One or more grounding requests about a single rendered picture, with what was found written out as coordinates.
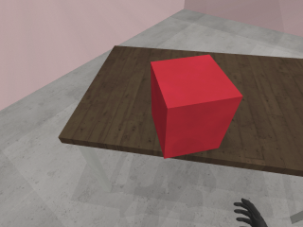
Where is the carton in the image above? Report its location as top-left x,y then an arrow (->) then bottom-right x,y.
151,54 -> 243,159

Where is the right robot hand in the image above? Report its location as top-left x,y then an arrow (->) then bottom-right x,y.
233,198 -> 268,227

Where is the table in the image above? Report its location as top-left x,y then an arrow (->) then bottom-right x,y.
58,45 -> 303,226

